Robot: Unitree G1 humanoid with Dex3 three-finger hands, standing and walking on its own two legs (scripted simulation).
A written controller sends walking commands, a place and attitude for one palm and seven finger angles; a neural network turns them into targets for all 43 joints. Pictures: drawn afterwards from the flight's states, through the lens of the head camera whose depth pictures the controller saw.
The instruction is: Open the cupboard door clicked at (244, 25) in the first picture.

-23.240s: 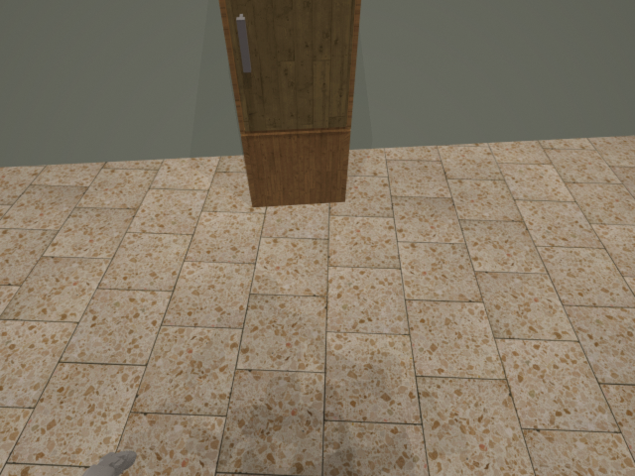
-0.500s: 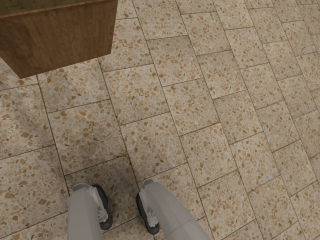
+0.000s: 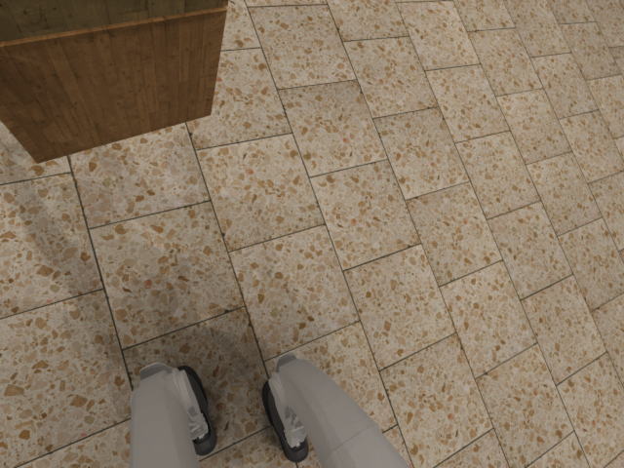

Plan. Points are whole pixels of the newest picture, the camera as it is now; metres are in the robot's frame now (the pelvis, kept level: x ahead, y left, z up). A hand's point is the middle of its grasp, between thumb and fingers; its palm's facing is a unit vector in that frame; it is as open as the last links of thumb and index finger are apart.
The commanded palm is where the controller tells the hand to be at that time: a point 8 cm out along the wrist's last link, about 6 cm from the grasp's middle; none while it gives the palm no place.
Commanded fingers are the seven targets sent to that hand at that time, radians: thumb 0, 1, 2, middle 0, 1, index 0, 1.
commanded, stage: slide the fingers in behind the handle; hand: left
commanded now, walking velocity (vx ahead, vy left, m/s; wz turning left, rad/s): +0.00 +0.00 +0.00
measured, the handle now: out of the picture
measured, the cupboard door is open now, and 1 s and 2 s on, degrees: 0 0 0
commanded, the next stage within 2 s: move the hooked fingers beside the handle in 1.10 s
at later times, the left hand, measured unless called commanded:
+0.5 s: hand out of the picture +0.63 +0.25 +0.12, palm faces +0.27 -0.96 -0.02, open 14.2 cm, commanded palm +0.69 +0.20 +0.10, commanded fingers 0.00 -0.50 0.30 -0.30 -1.20 -0.30 -1.20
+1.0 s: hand out of the picture +0.64 +0.25 +0.12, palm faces +0.29 -0.96 -0.02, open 13.9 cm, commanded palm +0.70 +0.20 +0.10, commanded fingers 0.00 -0.50 0.30 -0.30 -1.20 -0.30 -1.20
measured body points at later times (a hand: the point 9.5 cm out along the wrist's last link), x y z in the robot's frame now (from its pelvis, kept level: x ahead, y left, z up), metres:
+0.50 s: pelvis -0.03 -0.01 -0.01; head +0.21 +0.06 +0.37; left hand +0.61 +0.30 +0.13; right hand -0.15 -0.22 -0.05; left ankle +0.07 +0.06 -0.60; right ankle -0.02 -0.15 -0.60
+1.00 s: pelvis -0.01 -0.02 +0.00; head +0.23 +0.05 +0.37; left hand +0.62 +0.30 +0.13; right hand -0.10 -0.26 -0.05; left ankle +0.07 +0.06 -0.60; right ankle -0.02 -0.15 -0.60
